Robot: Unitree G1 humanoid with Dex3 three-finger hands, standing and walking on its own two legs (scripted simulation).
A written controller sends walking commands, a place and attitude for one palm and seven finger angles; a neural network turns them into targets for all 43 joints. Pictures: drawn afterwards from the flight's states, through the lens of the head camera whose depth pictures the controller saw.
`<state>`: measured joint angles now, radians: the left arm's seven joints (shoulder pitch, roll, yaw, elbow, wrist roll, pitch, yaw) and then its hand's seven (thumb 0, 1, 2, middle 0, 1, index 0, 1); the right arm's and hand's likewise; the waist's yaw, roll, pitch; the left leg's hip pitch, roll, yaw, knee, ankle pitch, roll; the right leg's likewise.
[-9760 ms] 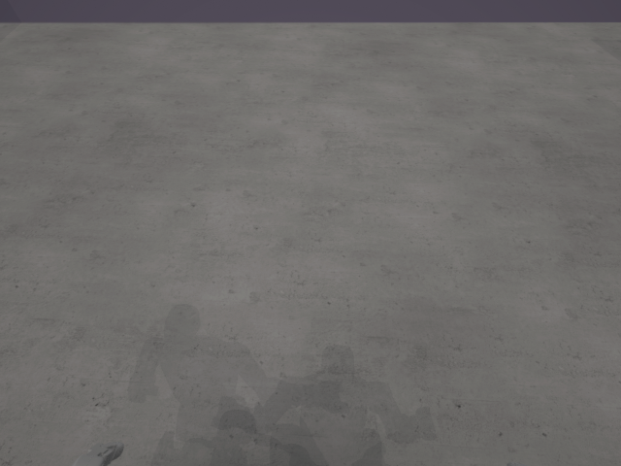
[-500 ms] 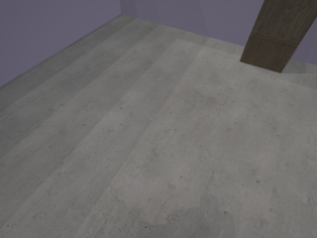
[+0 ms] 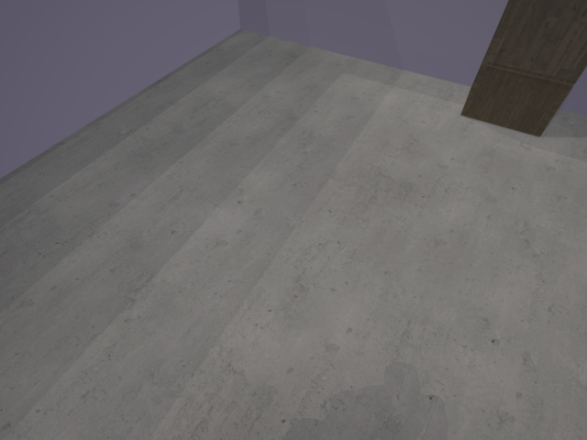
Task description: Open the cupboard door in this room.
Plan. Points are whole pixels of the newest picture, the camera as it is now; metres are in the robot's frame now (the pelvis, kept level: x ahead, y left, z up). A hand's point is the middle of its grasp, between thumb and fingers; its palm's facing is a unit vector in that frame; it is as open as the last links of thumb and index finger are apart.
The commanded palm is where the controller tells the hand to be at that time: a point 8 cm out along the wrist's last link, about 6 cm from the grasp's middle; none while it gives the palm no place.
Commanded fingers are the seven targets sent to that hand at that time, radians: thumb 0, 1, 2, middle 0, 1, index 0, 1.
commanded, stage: stand and wait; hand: left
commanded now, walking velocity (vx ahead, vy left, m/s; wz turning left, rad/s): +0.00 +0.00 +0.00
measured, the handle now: out of the picture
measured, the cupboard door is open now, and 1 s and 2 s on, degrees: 0 0 0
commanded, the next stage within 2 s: turn or walk to find it in 0.56 s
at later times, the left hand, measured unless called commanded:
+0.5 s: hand out of the picture +0.01 +0.17 -0.17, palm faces +0.03 -0.98 -0.19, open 7.4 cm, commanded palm none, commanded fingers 0.00 0.90 0.90 -0.20 -0.30 -0.20 -0.30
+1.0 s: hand out of the picture +0.02 +0.19 -0.19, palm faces +0.12 -0.98 -0.18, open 7.4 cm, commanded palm none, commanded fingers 0.00 0.90 0.90 -0.20 -0.30 -0.20 -0.30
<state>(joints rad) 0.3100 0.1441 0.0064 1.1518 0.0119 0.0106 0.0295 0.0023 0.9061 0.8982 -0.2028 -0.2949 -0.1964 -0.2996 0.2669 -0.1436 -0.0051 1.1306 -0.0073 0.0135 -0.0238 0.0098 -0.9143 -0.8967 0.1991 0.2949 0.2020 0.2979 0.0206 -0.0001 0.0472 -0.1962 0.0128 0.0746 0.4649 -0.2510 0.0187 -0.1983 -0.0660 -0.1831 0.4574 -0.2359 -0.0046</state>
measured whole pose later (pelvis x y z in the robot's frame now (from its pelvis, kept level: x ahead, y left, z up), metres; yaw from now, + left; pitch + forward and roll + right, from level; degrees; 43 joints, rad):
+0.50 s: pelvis +0.01 +0.00 +0.00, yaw +0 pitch -2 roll +0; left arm 0.26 0.17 0.01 1.14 0.01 -0.01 0.03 0.00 0.91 0.90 -0.20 -0.29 -0.20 -0.30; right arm 0.28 -0.15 0.00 1.15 0.00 -0.02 -0.03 0.01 -0.91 -0.90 0.20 0.29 0.20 0.30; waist 0.01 0.00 0.05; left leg -0.14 0.02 0.07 0.41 -0.24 0.01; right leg -0.14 -0.05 -0.18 0.40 -0.22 -0.01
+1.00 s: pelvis +0.00 +0.01 -0.01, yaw +6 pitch -1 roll -1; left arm 0.19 0.20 0.02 1.08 0.01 0.04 0.02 0.00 0.91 0.90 -0.20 -0.29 -0.20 -0.30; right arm 0.23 -0.16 -0.02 1.07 -0.02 0.00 -0.03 0.01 -0.91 -0.90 0.20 0.29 0.20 0.30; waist 0.01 -0.03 0.07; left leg -0.26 -0.01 0.05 0.56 -0.29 0.05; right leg -0.26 -0.08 -0.14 0.68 -0.42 0.02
